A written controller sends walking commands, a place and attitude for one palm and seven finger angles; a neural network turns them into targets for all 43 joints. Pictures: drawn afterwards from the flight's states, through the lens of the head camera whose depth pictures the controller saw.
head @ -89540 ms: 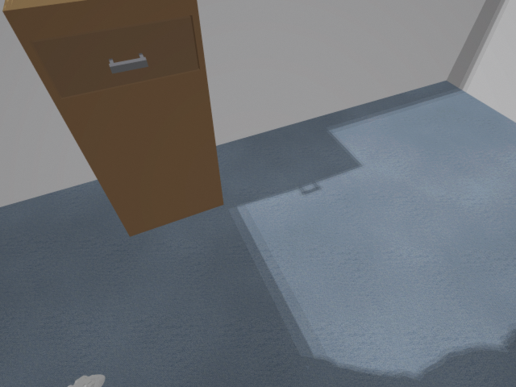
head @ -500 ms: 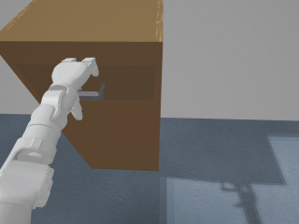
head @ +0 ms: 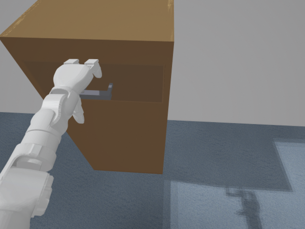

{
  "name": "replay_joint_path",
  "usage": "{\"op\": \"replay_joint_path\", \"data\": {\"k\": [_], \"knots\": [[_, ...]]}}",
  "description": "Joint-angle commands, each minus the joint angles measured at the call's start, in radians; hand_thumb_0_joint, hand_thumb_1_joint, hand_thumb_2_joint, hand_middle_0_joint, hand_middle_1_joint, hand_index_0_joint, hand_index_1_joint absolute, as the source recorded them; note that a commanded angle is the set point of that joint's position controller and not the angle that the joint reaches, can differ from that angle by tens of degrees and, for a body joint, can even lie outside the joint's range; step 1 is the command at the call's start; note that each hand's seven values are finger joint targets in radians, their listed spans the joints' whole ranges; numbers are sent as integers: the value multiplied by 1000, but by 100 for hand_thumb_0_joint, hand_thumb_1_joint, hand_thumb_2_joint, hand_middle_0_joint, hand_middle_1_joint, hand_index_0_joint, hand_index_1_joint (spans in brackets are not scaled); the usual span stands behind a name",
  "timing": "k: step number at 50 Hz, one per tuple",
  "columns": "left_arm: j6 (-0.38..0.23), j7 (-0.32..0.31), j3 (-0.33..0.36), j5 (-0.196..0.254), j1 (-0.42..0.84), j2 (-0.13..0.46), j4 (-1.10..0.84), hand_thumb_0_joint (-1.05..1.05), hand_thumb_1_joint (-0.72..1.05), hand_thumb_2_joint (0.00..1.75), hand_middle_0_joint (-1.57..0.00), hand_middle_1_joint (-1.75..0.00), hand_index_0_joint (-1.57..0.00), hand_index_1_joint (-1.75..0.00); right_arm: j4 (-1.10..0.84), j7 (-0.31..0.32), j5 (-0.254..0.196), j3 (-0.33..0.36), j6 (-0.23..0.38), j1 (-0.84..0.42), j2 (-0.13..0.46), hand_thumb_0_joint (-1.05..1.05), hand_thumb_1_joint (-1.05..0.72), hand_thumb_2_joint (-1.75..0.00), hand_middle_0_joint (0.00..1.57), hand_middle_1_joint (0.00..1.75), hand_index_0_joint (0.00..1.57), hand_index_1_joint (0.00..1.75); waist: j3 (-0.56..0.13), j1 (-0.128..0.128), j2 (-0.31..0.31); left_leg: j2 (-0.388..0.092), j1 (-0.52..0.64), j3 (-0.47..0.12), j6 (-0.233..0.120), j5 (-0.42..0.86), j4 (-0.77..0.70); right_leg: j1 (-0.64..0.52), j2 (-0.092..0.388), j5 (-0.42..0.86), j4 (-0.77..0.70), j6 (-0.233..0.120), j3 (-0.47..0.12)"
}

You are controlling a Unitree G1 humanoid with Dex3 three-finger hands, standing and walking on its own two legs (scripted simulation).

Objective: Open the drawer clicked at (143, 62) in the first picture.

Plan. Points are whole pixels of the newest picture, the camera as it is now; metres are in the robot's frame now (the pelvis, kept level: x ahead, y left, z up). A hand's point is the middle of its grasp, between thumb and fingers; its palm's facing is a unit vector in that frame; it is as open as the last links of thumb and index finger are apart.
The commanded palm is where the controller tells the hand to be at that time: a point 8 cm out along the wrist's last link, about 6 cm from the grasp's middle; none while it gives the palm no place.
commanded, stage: move the hooked fingers above the handle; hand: left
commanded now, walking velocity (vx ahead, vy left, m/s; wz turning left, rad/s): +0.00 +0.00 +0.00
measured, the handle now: (96, 90) +0.51 +0.19 +0.05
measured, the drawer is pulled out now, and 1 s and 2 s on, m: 0.00 0.00 0.00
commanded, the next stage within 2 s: lower the fingers behind the handle in 0.24 s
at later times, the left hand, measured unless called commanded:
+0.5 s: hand (81, 93) +0.45 +0.21 +0.10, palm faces -0.03 -0.03 -1.00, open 13.8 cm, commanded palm +0.43 +0.21 +0.16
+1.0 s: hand (88, 100) +0.46 +0.20 +0.07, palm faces -0.04 -0.03 -1.00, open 13.8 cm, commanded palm +0.43 +0.21 +0.12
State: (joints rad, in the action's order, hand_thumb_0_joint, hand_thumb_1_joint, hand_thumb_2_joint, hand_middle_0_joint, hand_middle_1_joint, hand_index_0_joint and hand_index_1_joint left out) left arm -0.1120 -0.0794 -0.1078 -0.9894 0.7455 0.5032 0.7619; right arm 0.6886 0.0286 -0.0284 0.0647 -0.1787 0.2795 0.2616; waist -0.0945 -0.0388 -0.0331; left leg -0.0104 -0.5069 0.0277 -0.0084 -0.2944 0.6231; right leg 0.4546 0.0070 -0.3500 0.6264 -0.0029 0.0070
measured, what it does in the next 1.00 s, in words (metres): stands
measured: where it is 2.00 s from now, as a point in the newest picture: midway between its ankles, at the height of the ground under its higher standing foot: outside the picture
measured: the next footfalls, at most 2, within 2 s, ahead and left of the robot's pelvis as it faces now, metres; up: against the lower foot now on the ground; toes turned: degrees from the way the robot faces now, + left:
none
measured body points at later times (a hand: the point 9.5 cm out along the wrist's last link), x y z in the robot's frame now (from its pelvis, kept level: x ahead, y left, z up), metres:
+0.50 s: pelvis +0.00 +0.00 +0.00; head +0.04 -0.02 +0.45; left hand +0.45 +0.21 +0.16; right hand +0.07 -0.27 -0.13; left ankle +0.00 +0.12 -0.72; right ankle -0.03 -0.12 -0.72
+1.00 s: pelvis +0.00 -0.01 +0.00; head +0.06 -0.02 +0.44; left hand +0.45 +0.20 +0.12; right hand +0.06 -0.27 -0.14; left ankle +0.00 +0.12 -0.72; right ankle -0.03 -0.12 -0.72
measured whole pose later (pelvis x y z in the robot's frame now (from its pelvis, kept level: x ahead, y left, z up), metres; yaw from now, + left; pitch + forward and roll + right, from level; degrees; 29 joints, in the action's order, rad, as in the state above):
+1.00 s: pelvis +0.00 -0.01 +0.00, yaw -1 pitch +12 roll +0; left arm -0.10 -0.15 -0.07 -1.03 0.71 0.48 0.84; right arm 0.68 0.03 -0.02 0.06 -0.18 0.30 0.25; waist -0.11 -0.06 -0.04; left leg -0.02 -0.56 0.04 0.00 -0.31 0.66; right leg 0.52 0.00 -0.37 0.67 -0.01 0.00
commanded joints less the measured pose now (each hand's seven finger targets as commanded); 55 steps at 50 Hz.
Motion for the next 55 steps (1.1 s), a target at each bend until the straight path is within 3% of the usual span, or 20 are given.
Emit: {"op": "replay_joint_path", "data": {"k": [1,5,8,10,13,15,17,20,23,29,30,33,40,42,43,46,49,52,54,55], "knots": [[37,-51,103,-4,497,231,-192,0,-50,30,-30,-120,-30,-120,-100,9,6,46,21,30,135,0,-90,-90,20,30,20,30,-390,-8,-28,24,308,1,-31,394,-21,-55,-49,345,-59,-37,18],[61,-25,80,0,447,199,-149,0,-50,30,-30,-120,-30,-120,-115,7,3,37,12,16,136,0,-90,-90,20,30,20,30,-337,-7,24,21,268,8,-33,374,-33,-66,-46,349,-66,-32,20],[56,-11,100,-4,426,224,-153,0,-50,30,-30,-120,-30,-120,-130,14,2,33,11,11,139,0,-90,-90,20,30,20,30,-332,0,53,22,254,9,-36,351,-41,-89,-43,337,-74,-34,15],[50,-10,79,-5,469,210,-158,0,-50,30,-30,-120,-30,-120,-127,17,2,30,12,12,136,0,-90,-90,20,30,20,30,-311,-13,47,22,252,10,-38,323,-44,-68,-41,322,-77,-30,13],[23,-18,143,-6,466,285,-187,0,-50,30,-30,-120,-30,-120,-130,25,6,30,17,14,137,0,-90,-90,20,30,20,30,-348,4,28,27,250,15,-38,343,-40,-110,-38,350,-74,-33,4],[13,-27,128,-7,458,262,-204,0,-50,30,-30,-120,-30,-120,-129,23,5,34,21,13,129,0,-90,-90,20,30,20,30,-363,5,3,27,267,13,-37,350,-36,-98,-42,349,-69,-33,6],[9,-35,142,-4,461,277,-217,0,-50,30,-30,-120,-30,-120,-123,24,5,36,24,17,132,0,-90,-90,20,30,20,30,-366,2,9,26,272,15,-38,362,-32,-100,-42,366,-70,-31,3],[20,-34,122,3,409,244,-158,0,-50,30,-30,-120,-30,-120,-112,20,3,37,25,27,136,0,-90,-90,20,30,20,30,-319,-5,41,26,244,17,-38,336,-37,-88,-42,355,-78,-29,7],[17,-21,84,2,397,203,-168,0,-50,30,-30,-120,-30,-120,-115,19,3,41,24,26,136,0,-90,-90,20,30,20,30,-327,-15,50,31,243,22,-40,343,-28,-93,-40,371,-80,-27,2],[-29,-35,114,0,445,248,-206,0,-50,30,-30,-120,-30,-120,-102,24,7,46,25,42,138,0,-90,-90,20,30,20,30,-350,-22,16,36,245,12,-42,340,-11,-70,-40,370,-66,-28,-6],[-31,-43,100,0,438,223,-191,0,-50,30,-30,-120,-30,-120,-101,24,8,48,26,43,133,0,-90,-90,20,30,20,30,-335,-26,19,36,239,14,-41,329,-7,-55,-41,361,-66,-27,-2],[-40,-78,136,-9,440,255,-201,0,-50,30,-30,-120,-30,-120,-96,19,13,51,28,48,136,0,-90,-90,20,30,20,30,-377,-12,-4,35,244,12,-38,370,7,-56,-45,377,-46,-33,0],[25,-125,106,-34,406,203,-109,0,-50,30,-30,-120,-30,-120,-93,6,14,52,24,54,136,0,-90,-90,20,30,20,30,-376,-19,9,31,207,17,-33,365,20,-35,-49,382,-27,-31,8],[34,-124,119,-38,415,225,-114,0,-50,30,-30,-120,-30,-120,-93,8,15,53,24,54,139,0,-90,-90,20,30,20,30,-386,-19,13,31,206,22,-37,344,18,-49,-47,379,-35,-28,1],[28,-122,146,-38,403,256,-121,0,-50,30,-30,-120,-30,-120,-95,12,18,52,24,58,143,0,-90,-90,20,30,20,30,-411,-12,33,32,200,20,-39,362,21,-80,-46,405,-32,-29,-2],[22,-113,126,-37,385,235,-94,0,-50,30,-30,-120,-30,-120,-99,19,13,49,21,52,138,0,-90,-90,20,30,20,30,-358,-24,42,33,176,23,-41,329,15,-59,-45,390,-37,-25,-1],[-5,-115,119,-41,401,227,-118,0,-50,30,-30,-120,-30,-120,-97,21,15,52,25,63,135,0,-90,-90,20,30,20,30,-373,-27,21,31,190,19,-40,327,22,-38,-47,367,-32,-26,-3],[6,-119,93,-39,355,179,-64,0,-50,30,-30,-120,-30,-120,-94,17,15,54,27,72,134,0,-90,-90,20,30,20,30,-334,-29,24,30,179,21,-39,318,27,-3,-49,349,-33,-29,3],[5,-122,115,-46,380,219,-47,0,-50,30,-30,-120,-30,-120,-86,17,14,51,24,81,141,0,-90,-90,20,30,20,30,-336,-34,50,29,152,18,-39,296,28,-9,-47,340,-28,-27,-1],[10,-123,97,-49,373,194,-39,0,-50,30,-30,-120,-30,-120,-90,16,15,52,24,80,138,0,-90,-90,20,30,20,30,-330,-35,44,31,151,19,-39,302,31,0,-48,345,-25,-28,2]]}}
